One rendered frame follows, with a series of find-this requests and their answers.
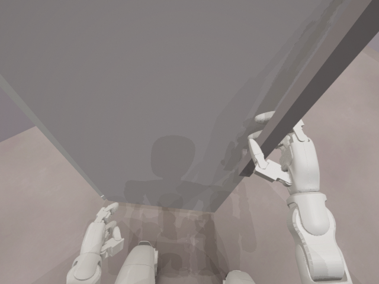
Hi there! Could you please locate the fridge door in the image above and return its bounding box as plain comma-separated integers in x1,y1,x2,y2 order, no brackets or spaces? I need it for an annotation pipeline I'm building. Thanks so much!
0,0,352,212

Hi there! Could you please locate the handle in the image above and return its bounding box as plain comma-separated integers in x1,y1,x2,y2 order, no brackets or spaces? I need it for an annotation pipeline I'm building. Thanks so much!
239,0,379,177

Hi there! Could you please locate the robot thigh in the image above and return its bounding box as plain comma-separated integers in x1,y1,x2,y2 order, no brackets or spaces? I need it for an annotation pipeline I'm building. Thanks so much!
115,245,158,284
223,271,255,284

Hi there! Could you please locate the left robot hand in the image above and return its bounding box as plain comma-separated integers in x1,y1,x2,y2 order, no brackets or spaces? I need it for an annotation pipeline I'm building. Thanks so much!
80,202,124,262

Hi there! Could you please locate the robot right thigh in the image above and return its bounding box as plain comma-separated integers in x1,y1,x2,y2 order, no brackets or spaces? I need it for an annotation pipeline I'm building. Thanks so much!
223,271,255,284

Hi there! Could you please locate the right robot hand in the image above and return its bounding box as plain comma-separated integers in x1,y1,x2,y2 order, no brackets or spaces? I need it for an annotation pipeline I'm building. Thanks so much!
248,111,320,195

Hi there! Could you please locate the right robot forearm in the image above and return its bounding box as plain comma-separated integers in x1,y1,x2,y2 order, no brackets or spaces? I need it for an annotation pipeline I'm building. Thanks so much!
286,192,353,284

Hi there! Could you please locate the left robot forearm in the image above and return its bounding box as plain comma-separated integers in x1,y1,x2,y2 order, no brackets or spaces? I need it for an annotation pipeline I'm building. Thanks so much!
66,253,102,284

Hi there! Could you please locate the robot left thigh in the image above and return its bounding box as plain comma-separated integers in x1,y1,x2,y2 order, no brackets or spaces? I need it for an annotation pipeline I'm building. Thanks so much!
115,245,158,284

